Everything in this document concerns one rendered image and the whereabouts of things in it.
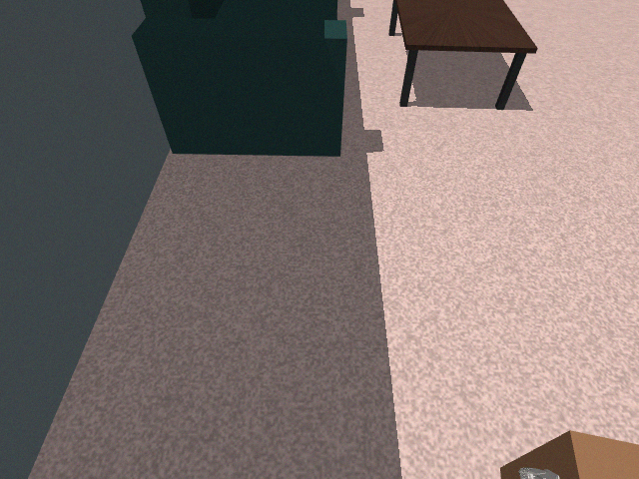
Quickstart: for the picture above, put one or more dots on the sofa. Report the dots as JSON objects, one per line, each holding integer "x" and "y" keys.
{"x": 246, "y": 77}

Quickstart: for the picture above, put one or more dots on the coffee table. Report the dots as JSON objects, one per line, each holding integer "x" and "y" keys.
{"x": 460, "y": 25}

